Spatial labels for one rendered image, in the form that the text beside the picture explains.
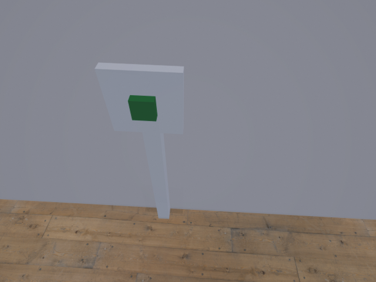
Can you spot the panel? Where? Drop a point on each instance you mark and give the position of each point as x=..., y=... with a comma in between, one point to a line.
x=117, y=82

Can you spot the button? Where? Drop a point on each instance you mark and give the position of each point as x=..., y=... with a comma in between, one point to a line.
x=143, y=107

